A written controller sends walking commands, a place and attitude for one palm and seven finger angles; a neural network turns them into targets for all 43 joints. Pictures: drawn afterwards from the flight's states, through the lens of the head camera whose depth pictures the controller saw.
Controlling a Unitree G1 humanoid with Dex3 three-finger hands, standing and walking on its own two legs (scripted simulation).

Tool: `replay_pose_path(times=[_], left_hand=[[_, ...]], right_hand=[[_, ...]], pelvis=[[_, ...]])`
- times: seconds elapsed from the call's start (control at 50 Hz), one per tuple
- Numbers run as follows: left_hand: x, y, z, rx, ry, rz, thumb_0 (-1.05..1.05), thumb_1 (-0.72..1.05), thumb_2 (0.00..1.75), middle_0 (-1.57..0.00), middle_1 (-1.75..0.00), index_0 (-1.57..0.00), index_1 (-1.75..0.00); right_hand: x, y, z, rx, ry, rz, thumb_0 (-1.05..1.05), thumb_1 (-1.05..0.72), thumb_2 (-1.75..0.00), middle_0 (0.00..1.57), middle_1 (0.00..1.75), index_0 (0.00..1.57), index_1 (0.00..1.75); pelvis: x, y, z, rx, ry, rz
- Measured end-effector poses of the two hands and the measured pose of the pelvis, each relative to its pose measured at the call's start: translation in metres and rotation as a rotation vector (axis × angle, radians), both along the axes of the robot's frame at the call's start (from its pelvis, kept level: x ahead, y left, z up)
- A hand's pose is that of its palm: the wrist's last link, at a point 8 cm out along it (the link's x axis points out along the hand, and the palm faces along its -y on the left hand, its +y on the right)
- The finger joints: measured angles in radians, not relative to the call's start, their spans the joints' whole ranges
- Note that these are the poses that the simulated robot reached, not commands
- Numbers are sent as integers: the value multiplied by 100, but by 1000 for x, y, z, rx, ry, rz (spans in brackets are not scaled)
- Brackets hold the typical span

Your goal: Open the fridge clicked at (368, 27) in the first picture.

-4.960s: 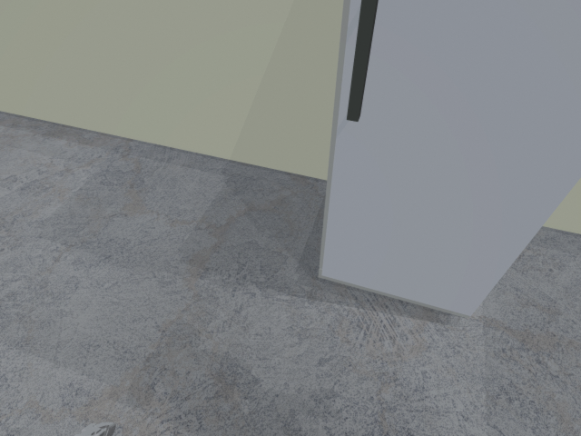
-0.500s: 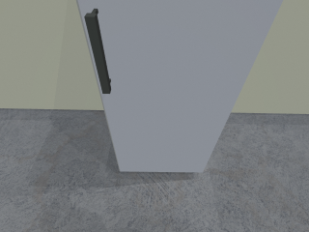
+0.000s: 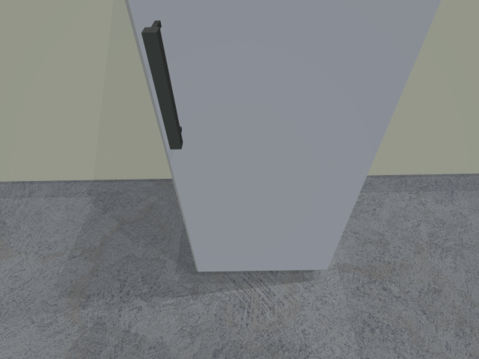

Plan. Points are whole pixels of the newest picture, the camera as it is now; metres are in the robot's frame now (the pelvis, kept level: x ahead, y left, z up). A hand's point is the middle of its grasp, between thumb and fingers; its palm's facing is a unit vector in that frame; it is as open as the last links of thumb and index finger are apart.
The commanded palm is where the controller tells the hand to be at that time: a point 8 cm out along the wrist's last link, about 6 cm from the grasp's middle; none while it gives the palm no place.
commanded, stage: come to a stop and stand still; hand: left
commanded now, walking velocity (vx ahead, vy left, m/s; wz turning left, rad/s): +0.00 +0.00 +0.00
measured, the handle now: (167, 90) +0.57 +0.18 +0.18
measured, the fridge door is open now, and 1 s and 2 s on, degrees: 0 0 0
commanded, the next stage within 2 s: look again from close up in 0.16 s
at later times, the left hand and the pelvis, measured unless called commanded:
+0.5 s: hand out of the picture +0.05 +0.17 -0.16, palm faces +0.00 -0.97 -0.25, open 7.4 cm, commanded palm none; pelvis +0.01 -0.02 +0.01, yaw -1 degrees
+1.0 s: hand out of the picture +0.05 +0.17 -0.16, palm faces +0.01 -0.97 -0.26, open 7.4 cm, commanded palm none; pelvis +0.02 -0.03 +0.01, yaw +0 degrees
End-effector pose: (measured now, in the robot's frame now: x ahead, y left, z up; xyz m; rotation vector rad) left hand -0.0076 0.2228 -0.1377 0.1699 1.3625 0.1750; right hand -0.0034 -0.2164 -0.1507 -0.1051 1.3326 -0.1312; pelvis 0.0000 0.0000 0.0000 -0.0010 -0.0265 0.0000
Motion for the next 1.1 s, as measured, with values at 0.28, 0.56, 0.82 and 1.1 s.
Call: replay_pose_path(times=[0.28,0.56,0.82,1.1], left_hand=[[35,12,13,49,-64,-32,0,90,89,-20,-30,-20,-30],[50,-4,9,25,-70,-47,0,90,89,-20,-30,-20,-30],[53,-5,10,33,-62,-38,0,90,89,-20,-30,-20,-30],[54,-6,11,37,-49,-28,0,90,89,-20,-30,-20,-30]], right_hand=[[25,-21,5,-21,-36,19,1,-91,-90,20,30,20,30],[42,-52,14,-71,-34,34,0,-90,-90,20,30,20,30],[53,-61,17,-78,-28,51,0,-90,-90,20,30,20,30],[58,-60,16,-70,-15,57,0,-90,-90,20,30,20,30]], pelvis=[[7,-8,4,16,0,-14],[12,-23,6,15,1,-15],[17,-31,7,11,3,-9],[22,-34,8,12,6,-6]])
